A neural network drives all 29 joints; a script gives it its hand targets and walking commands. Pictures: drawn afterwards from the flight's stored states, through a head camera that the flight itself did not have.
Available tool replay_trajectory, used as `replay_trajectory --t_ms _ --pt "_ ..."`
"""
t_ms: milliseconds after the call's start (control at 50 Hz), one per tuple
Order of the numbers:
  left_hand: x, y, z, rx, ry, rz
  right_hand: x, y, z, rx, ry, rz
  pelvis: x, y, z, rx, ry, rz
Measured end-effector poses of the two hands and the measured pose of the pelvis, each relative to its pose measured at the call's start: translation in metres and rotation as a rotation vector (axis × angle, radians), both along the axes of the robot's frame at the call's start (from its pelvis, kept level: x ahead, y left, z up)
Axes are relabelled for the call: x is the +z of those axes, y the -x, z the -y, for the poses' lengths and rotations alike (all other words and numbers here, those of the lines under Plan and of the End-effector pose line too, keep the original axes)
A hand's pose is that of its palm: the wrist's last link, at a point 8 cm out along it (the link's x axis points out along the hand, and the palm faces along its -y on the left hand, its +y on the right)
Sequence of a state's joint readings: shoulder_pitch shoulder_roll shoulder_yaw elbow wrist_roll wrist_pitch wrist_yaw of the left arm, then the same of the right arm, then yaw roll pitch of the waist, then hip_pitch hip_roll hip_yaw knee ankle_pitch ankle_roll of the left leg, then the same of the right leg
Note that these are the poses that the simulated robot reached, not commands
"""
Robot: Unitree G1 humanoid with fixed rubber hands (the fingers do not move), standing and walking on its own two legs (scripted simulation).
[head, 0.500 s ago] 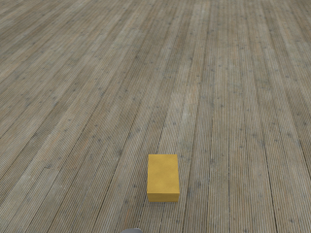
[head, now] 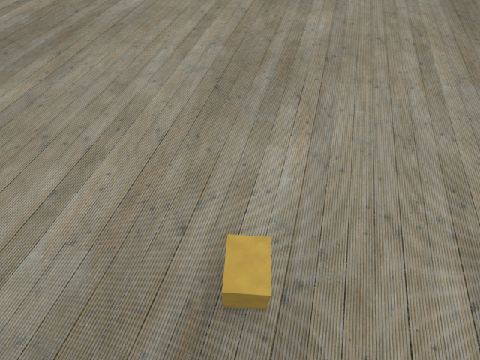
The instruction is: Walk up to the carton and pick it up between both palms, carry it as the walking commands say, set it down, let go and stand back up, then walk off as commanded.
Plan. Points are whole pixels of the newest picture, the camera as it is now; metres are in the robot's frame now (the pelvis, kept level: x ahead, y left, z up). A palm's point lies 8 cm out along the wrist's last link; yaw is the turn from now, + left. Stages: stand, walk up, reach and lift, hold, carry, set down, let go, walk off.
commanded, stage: walk up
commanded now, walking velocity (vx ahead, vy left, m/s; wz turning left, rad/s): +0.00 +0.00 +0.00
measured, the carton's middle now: (246, 271) +0.53 -0.02 -0.68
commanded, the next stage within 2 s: none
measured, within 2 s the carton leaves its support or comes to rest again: neither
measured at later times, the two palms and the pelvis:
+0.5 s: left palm out of the picture +0.05 +0.25 -0.13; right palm out of the picture +0.05 -0.25 -0.13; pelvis -0.01 +0.00 +0.00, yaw -1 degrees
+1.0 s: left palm (116, 334) +0.19 +0.24 -0.13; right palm out of the picture +0.12 -0.26 -0.11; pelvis +0.11 -0.01 +0.00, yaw -1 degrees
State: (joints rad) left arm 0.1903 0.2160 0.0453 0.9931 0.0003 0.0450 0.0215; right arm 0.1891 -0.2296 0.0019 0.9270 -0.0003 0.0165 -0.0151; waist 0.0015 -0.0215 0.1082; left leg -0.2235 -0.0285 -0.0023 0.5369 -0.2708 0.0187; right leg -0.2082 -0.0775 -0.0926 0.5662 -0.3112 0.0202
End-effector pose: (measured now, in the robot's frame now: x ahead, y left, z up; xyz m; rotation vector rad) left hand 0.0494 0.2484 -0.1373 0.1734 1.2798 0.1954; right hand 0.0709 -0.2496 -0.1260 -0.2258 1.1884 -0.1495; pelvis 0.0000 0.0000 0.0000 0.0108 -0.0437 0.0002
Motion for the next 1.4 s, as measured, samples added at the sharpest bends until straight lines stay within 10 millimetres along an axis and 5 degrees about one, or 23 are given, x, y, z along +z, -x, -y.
replay_trajectory --t_ms 160,380,520,620,700,760,860,1020,1100,1200,1300,1400 --pt "0.011 0.007 -0.006 0.002 -0.040 0.008 -0.011 0.010 -0.006 -0.003 -0.040 -0.012 0.000 0.006 0.001 0.000 -0.001 0.008" --pt "0.001 0.014 -0.001 0.001 -0.001 0.000 -0.003 0.020 -0.001 -0.011 -0.005 -0.028 0.001 0.012 -0.001 0.000 0.000 0.013" --pt "0.008 -0.006 0.002 -0.020 0.005 0.035 -0.002 0.024 0.003 -0.027 -0.007 -0.050 0.003 0.005 0.003 -0.014 0.020 -0.004" --pt "-0.002 0.009 0.010 0.007 -0.008 -0.022 -0.013 -0.001 0.015 -0.003 -0.010 -0.034 -0.006 -0.010 0.015 -0.001 0.017 -0.033" --pt "0.000 0.040 0.006 0.045 -0.012 -0.133 -0.010 -0.044 0.010 0.021 -0.019 0.028 -0.006 -0.032 0.012 0.004 0.024 -0.032" --pt "-0.003 0.044 0.000 0.060 -0.006 -0.191 -0.009 -0.079 0.001 0.040 -0.026 0.073 -0.009 -0.050 0.005 0.006 0.034 -0.044" --pt "-0.006 -0.007 -0.010 0.037 0.010 -0.137 -0.002 -0.099 -0.009 0.030 -0.012 0.082 -0.007 -0.080 -0.006 -0.003 0.040 -0.047" --pt "0.005 -0.158 0.015 -0.039 0.053 0.167 0.013 -0.047 0.018 -0.054 0.045 -0.117 0.004 -0.116 0.010 -0.019 0.056 -0.033" --pt "0.010 -0.204 0.038 -0.063 0.055 0.243 0.010 -0.045 0.038 -0.071 0.047 -0.178 0.002 -0.131 0.029 -0.019 0.029 -0.034" --pt "0.004 -0.193 0.054 -0.069 0.023 0.156 -0.013 -0.079 0.046 -0.058 -0.008 -0.151 -0.006 -0.143 0.045 -0.018 0.003 -0.026" --pt "0.009 -0.169 0.043 -0.048 -0.023 0.086 -0.024 -0.114 0.035 -0.034 -0.055 -0.081 -0.006 -0.144 0.043 -0.014 0.008 -0.015" --pt "0.005 -0.158 0.032 -0.033 -0.015 0.084 -0.022 -0.123 0.023 -0.018 -0.051 -0.040 -0.008 -0.137 0.033 -0.004 0.024 -0.006"
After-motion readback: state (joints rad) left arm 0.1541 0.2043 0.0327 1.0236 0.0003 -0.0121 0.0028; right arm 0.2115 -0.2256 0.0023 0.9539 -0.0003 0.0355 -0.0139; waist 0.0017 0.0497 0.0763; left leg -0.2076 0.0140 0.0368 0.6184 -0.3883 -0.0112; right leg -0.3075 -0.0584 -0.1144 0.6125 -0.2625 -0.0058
